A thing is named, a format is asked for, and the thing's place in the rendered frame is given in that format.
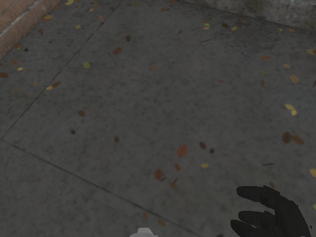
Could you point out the robot left shin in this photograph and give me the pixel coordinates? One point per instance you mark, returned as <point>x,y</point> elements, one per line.
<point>145,230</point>

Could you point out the robot right hand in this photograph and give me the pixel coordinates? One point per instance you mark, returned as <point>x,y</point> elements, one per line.
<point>288,221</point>

